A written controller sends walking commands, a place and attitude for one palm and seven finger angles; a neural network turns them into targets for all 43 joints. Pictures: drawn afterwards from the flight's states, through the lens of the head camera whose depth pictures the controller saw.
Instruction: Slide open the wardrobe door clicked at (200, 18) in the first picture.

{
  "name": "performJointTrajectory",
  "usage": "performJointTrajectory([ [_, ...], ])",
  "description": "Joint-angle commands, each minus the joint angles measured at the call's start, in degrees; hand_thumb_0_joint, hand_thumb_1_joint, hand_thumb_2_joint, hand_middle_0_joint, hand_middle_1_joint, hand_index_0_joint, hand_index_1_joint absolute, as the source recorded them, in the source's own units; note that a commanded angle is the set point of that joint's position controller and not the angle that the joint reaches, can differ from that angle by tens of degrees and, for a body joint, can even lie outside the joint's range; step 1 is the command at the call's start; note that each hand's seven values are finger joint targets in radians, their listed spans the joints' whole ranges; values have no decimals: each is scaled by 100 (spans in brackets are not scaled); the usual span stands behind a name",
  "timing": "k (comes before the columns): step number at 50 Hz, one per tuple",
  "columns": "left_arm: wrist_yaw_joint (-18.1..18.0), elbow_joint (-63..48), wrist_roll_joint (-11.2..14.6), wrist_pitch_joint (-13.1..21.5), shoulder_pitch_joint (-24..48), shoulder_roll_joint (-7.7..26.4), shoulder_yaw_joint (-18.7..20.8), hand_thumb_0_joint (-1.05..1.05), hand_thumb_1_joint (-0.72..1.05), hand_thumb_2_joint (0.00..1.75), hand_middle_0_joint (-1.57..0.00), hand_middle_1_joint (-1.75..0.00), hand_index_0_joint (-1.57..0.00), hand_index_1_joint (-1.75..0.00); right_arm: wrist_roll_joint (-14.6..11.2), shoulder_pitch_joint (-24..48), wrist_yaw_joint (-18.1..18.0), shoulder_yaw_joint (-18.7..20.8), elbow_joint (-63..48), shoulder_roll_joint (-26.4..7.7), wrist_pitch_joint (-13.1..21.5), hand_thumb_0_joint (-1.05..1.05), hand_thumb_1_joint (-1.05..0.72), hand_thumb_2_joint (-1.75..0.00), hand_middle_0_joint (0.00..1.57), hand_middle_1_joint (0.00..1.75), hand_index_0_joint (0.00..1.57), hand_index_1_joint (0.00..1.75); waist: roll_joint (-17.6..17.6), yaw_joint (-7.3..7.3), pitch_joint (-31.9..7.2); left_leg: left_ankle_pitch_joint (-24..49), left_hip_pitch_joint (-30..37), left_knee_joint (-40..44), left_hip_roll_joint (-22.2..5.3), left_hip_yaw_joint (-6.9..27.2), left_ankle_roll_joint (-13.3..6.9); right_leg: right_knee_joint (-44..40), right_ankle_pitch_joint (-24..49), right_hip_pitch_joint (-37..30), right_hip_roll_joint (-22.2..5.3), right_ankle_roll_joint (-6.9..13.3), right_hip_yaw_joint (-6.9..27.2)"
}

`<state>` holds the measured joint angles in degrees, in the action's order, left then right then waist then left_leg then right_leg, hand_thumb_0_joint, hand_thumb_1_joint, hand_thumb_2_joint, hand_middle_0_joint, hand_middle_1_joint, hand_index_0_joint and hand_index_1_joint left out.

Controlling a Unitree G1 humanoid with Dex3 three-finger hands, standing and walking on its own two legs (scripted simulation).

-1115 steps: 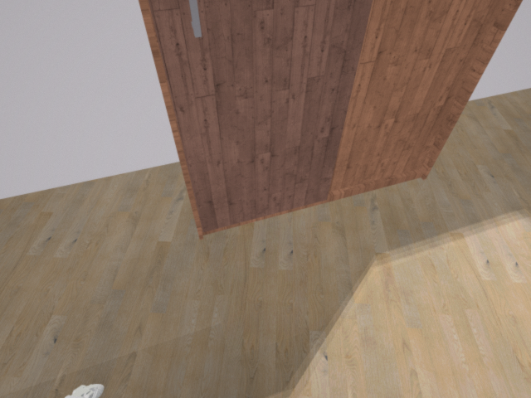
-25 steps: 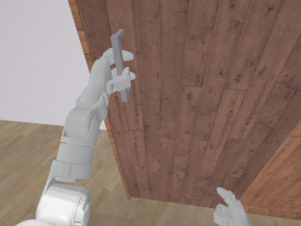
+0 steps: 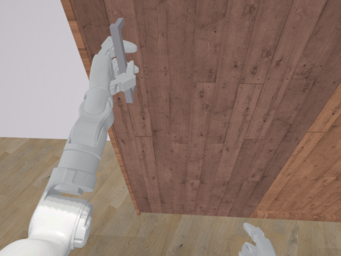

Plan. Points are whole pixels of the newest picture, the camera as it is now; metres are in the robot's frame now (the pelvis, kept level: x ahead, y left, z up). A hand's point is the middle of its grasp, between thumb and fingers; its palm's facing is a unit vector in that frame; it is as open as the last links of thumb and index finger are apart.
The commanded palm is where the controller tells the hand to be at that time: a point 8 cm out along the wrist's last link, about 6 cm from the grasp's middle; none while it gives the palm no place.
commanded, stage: step sideways, sliding the door along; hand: left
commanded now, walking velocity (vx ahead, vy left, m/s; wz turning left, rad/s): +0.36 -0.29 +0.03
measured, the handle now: (125, 64) +0.46 +0.15 +0.24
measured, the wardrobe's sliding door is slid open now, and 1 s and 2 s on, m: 0.00 0.06 0.20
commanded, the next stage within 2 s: none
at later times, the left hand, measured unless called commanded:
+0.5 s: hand (140, 73) +0.43 +0.11 +0.23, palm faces +0.45 -0.89 -0.06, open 5.9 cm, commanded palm +0.40 +0.08 +0.24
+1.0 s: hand (167, 73) +0.44 +0.05 +0.23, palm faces +0.55 -0.84 -0.04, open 6.2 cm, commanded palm +0.40 -0.02 +0.23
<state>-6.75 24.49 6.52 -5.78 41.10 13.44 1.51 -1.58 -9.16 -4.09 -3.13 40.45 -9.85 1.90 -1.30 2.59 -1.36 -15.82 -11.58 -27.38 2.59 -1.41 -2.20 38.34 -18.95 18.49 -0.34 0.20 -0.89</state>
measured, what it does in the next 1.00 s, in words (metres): steps to the right: right foot, then left foot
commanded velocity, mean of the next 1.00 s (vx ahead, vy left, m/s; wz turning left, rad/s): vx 0.00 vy -0.12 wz -0.04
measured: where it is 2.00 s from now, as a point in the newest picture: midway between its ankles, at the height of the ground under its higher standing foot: outside the picture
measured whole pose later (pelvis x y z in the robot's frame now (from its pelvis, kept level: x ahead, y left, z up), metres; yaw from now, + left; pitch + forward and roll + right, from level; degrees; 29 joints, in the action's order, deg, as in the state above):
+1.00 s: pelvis +0.15 -0.20 +0.00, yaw +11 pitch -1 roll -1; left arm -11.0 -20.3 1.1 -0.7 20.3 7.2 8.3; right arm -2.5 -7.3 1.0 1.3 31.2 -11.1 10.1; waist -3.7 9.3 13.7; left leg -20.6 -8.6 -34.6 -7.7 -7.8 1.6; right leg 41.7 -15.4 18.9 -2.0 -1.2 -4.6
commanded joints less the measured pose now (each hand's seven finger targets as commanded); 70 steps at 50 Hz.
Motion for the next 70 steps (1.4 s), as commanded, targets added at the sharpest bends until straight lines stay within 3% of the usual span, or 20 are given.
performJointTrajectory([
  [1, 142, -2034, -93, 1130, 3624, 171, -281, 0, 90, 90, -45, -140, -45, -140, 37, 607, -118, 408, -771, -773, 295, 0, -90, -90, 20, 30, 20, 30, -289, -463, -1141, 618, 1917, 1059, -2602, 2458, -1148, 1676, -790, 1806, -170, 34, 365],
  [12, 299, -3081, -197, 1371, 3398, -650, -1019, 0, 90, 90, -45, -140, -45, -140, -120, 551, -12, 511, -1004, -821, 504, 0, -90, -90, 20, 30, 20, 30, -1448, -489, -1213, 2122, 1555, 368, -2099, 300, -540, 29, 210, 264, -223, -50, -622],
  [15, 269, -3347, -276, 1311, 2931, -262, -779, 0, 90, 90, -45, -140, -45, -140, -239, 660, 1, 518, -1102, -848, 526, 0, -90, -90, 20, 30, 20, 30, -898, -374, -1434, 1664, 688, -941, -1476, -309, -83, -1007, 1402, -1205, -228, 45, -603],
  [18, 162, -3758, -338, 1300, 2624, 556, -185, 0, 90, 90, -45, -140, -45, -140, -196, 799, -10, 507, -1024, -643, 473, 0, -90, -90, 20, 30, 20, 30, 962, -236, -1553, -1718, -1377, -2753, -313, -131, 314, -1153, 4423, -2292, -1868, 870, 1201],
  [21, 152, -4339, -265, 1291, 2522, 192, -371, 0, 90, 90, -45, -140, -45, -140, -164, 683, -29, 525, -892, -662, 436, 0, -90, -90, 20, 30, 20, 30, 1060, -533, -1669, -661, -442, -785, -691, -139, 209, 254, 5468, -1907, -1509, 726, 293],
  [22, 174, -4447, -187, 1352, 2500, 48, -447, 0, 90, 90, -45, -140, -45, -140, -137, 628, -28, 616, -931, -832, 434, 0, -90, -90, 20, 30, 20, 30, 222, -676, -1871, 1966, 1395, 279, -1397, 362, -65, 1266, 3971, -193, -956, 192, -304],
  [23, 223, -4619, -82, 1448, 2422, -194, -595, 0, 90, 90, -45, -140, -45, -140, -90, 690, 54, 771, -1143, -1050, 413, 0, -90, -90, 20, 30, 20, 30, -1577, -534, -2092, 5292, 3001, 29, -2935, 2000, -765, 2285, 106, 1757, -236, -207, -408],
  [25, 341, -4962, -143, 1580, 2966, -247, -651, 0, 90, 90, -45, -140, -45, -140, -149, 927, 318, 813, -1227, -903, 383, 0, -90, -90, 20, 30, 20, 30, -1434, -505, -1754, 4997, 2953, -53, -3033, 1958, -1110, 2456, -1321, 2006, -434, -48, 229],
  [31, 266, -4890, -251, 1265, 2024, -124, -624, 0, 90, 90, -45, -140, -45, -140, -181, 830, 276, 644, -1471, -852, 738, 0, -90, -90, 20, 30, 20, 30, -1641, -464, -1488, 4312, 2045, -735, -1904, -155, -185, -83, 500, -101, -71, -106, -600],
  [35, 259, -5103, -449, 1208, 1352, 222, -513, 0, 90, 90, -45, -140, -45, -140, -126, 845, 121, 528, -1425, -622, 884, 0, -90, -90, 20, 30, 20, 30, 279, -519, -1342, -405, -273, -2021, -374, -527, 478, -885, 6782, -1865, -1445, 288, 806],
  [38, 215, -5979, -441, 1313, 1028, 45, -617, 0, 90, 90, -45, -140, -45, -140, -99, 709, 111, 525, -1328, -576, 898, 0, -90, -90, 20, 30, 20, 30, 1201, -348, -1719, -1055, -670, -1275, -432, -236, 306, -187, 7465, -2494, -1493, 494, 806],
  [40, 192, -6308, -375, 1426, 864, -271, -910, 0, 90, 90, -45, -140, -45, -140, -86, 734, 124, 604, -1353, -742, 919, 0, -90, -90, 20, 30, 20, 30, 347, -492, -2093, 3230, 1334, -14, -1216, -196, 121, 659, 5641, -1147, -873, -56, 29],
  [42, 298, -6979, -343, 1674, 1015, -752, -1362, 0, 90, 90, -45, -140, -45, -140, -83, 879, 350, 673, -1728, -726, 967, 0, -90, -90, 20, 30, 20, 30, -1397, -358, -2247, 7364, 3235, -392, -2492, 538, -475, 1336, -594, 956, -270, -170, -146],
  [53, 434, -7256, -473, 1680, -370, -1360, -2221, 0, 90, 90, -45, -140, -45, -140, -76, 715, 514, 481, -1950, -589, 1315, 0, -90, -90, 20, 30, 20, 30, -676, -372, -1156, 4946, 2036, -1592, -2021, -1043, -117, -231, 1872, 281, -237, -225, -380],
  [56, 306, -7773, -570, 1790, -797, -1308, -2303, 0, 90, 90, -45, -140, -45, -140, -94, 777, 547, 500, -2002, -590, 1395, 0, -90, -90, 20, 30, 20, 30, 456, -398, -1587, 3153, 1057, -2214, -1425, -1026, 137, -526, 5923, -622, -744, -45, 351],
  [58, 244, -8160, -637, 1922, -1334, -1347, -2443, 0, 90, 90, -45, -140, -45, -140, -51, 809, 561, 504, -2045, -469, 1343, 0, -90, -90, 20, 30, 20, 30, 1117, -298, -1636, -706, -594, -2335, -714, -810, 334, -238, 8846, -1867, -1393, 383, 1561],
  [60, 234, -8720, -631, 1981, -1620, -1549, -2765, 0, 90, 90, -45, -140, -45, -140, -59, 750, 581, 558, -2018, -486, 1222, 0, -90, -90, 20, 30, 20, 30, 1059, -323, -1882, -1078, -747, -1763, -655, -438, 290, -52, 8501, -2249, -1394, 497, 1565],
  [62, 286, -8664, -694, 2160, -1858, -1189, -2384, 0, 90, 90, -45, -140, -45, -140, 43, 652, 597, 631, -1924, -584, 1129, 0, -90, -90, 20, 30, 20, 30, 1113, -424, -2039, 1229, 710, -609, -1111, -381, 280, 416, 6966, -1261, -875, 299, 896],
  [65, 413, -8357, -738, 2370, -2271, -793, -2038, 0, 90, 90, -45, -140, -45, -140, 61, 890, 677, 697, -2200, -762, 980, 0, -90, -90, 20, 30, 20, 30, -1282, -146, -1872, 8161, 3416, -239, -2878, 200, -356, 2128, -1101, 1865, -136, -105, -43],
  [70, 401, -7608, -785, 2300, -1729, -565, -1524, 0, 90, 90, -45, -140, -45, -140, 66, 645, 646, 515, -1868, -594, 907, 0, -90, -90, 20, 30, 20, 30, -1470, -288, -1280, 7368, 3058, -598, -2278, -1108, 164, 1369, -154, 1624, 126, -102, -885],
])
